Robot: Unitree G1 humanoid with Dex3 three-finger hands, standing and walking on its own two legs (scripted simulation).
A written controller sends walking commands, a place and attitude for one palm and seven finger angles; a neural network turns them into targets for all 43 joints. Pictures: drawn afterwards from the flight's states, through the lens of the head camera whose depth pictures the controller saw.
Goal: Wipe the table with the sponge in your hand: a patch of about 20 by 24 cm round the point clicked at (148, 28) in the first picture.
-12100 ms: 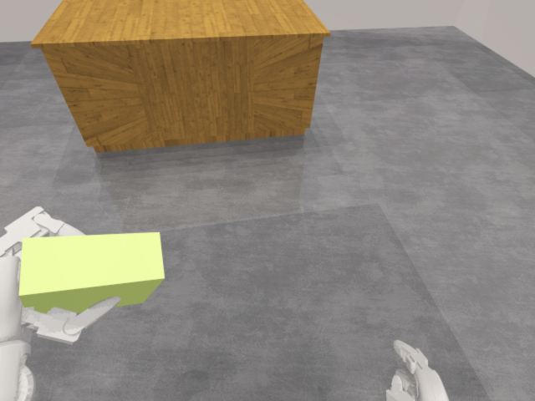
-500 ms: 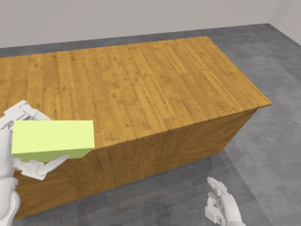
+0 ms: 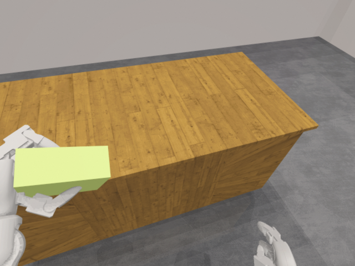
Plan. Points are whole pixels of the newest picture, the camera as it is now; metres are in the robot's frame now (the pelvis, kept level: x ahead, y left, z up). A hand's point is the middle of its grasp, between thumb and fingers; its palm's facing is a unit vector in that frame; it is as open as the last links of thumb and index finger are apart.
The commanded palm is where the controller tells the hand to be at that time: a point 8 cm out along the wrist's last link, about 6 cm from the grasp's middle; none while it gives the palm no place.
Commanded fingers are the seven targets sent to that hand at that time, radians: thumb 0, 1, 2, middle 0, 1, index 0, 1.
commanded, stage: look again from close up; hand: left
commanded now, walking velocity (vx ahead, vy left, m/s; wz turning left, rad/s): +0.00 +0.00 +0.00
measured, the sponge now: (77, 172) +0.23 +0.21 +0.14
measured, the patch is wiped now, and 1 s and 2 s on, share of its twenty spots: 0.00 0.00 0.00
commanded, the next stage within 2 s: shuffle to correct the standing spot in 0.10 s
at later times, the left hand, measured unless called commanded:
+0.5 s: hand (60, 160) +0.24 +0.24 +0.15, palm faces +0.41 -0.84 -0.36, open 9.5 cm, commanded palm +0.19 +0.28 +0.17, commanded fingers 0.00 0.10 1.30 -1.20 -1.60 -1.20 -1.60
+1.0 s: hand (44, 135) +0.30 +0.30 +0.15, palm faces +0.44 -0.82 -0.38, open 9.5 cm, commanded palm +0.24 +0.33 +0.17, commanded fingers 0.00 0.10 1.30 -1.20 -1.60 -1.20 -1.60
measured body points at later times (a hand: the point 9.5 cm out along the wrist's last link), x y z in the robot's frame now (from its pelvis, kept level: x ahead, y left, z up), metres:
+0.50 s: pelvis +0.04 -0.01 -0.01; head +0.04 +0.01 +0.44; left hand +0.22 +0.29 +0.17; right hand +0.21 -0.25 -0.08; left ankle +0.02 +0.06 -0.74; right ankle +0.02 -0.12 -0.74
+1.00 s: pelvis +0.08 +0.05 -0.03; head +0.10 +0.07 +0.42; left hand +0.27 +0.35 +0.17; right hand +0.27 -0.18 -0.10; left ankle +0.14 +0.20 -0.74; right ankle +0.08 -0.08 -0.72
